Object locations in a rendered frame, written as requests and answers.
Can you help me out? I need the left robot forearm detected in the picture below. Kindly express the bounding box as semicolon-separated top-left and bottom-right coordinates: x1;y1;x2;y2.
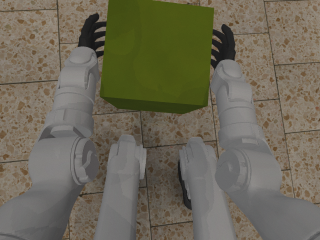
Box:
28;46;100;180

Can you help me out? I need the robot right upper arm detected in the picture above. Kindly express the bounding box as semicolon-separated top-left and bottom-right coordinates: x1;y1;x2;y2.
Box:
214;147;320;240

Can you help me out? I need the robot left shin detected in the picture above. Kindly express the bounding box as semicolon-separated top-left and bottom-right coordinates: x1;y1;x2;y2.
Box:
107;134;137;169

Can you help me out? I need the right robot forearm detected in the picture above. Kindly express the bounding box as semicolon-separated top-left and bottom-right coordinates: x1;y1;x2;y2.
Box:
210;59;276;159

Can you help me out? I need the robot left upper arm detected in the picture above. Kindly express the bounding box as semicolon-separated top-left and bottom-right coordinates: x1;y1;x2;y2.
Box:
0;136;99;240

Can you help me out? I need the right robot hand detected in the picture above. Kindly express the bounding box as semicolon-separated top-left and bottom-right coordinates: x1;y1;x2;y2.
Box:
210;24;236;70

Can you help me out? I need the left robot hand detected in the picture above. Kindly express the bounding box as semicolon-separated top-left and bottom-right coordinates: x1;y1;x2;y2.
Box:
78;13;107;58

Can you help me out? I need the right robot foot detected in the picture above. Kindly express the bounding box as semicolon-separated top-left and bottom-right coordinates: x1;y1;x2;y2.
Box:
178;160;192;210

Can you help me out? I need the carton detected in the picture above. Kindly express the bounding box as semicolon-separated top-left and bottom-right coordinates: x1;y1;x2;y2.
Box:
99;0;214;114

